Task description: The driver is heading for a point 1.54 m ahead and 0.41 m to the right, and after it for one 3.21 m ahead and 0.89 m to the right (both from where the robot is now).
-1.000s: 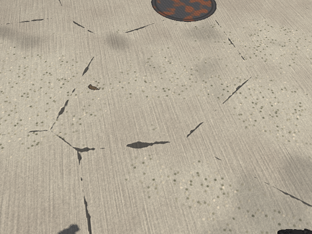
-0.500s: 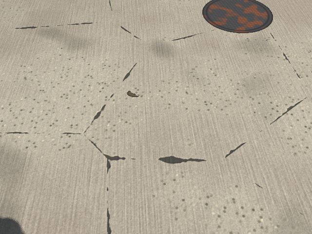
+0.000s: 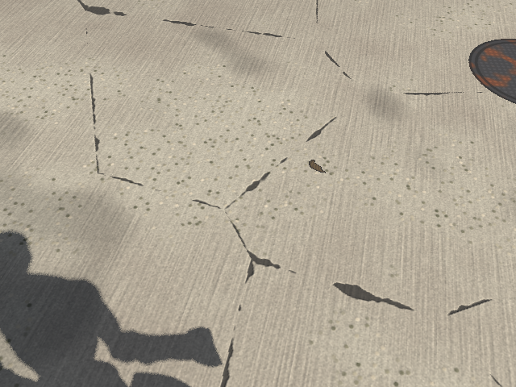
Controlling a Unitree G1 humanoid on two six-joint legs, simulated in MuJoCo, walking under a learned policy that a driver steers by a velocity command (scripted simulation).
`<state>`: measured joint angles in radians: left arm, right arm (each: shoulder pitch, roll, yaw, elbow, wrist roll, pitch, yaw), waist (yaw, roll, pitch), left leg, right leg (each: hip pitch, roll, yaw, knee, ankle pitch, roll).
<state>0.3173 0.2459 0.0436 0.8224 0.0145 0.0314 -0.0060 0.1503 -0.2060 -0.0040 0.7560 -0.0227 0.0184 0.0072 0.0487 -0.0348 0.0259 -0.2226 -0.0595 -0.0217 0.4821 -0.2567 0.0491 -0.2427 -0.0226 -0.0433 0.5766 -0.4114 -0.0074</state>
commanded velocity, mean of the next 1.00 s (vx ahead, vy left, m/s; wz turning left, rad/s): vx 0.01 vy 0.00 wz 0.03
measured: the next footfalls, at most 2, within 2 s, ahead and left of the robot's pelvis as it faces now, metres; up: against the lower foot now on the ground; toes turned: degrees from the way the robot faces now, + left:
right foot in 1.68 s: +0.44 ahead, -0.06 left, +0.00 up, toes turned -4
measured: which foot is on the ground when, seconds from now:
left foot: down 0.00-1.00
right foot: down 0.00-1.00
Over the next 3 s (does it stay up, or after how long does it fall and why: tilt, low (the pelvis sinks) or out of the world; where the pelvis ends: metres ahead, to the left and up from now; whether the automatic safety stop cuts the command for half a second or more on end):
stays up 0.96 -0.12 0.00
